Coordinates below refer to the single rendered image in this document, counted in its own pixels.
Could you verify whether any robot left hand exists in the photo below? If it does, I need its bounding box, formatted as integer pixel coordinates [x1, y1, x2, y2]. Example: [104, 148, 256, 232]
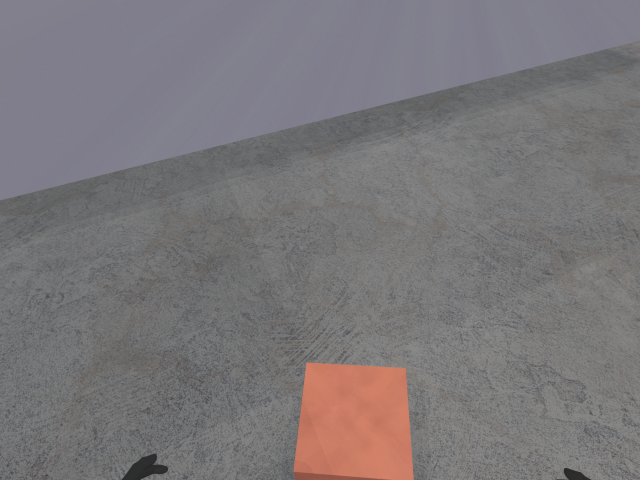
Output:
[122, 454, 168, 480]

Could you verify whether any carton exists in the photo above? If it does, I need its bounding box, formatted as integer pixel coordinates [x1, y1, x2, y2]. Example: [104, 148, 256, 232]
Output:
[293, 362, 414, 480]

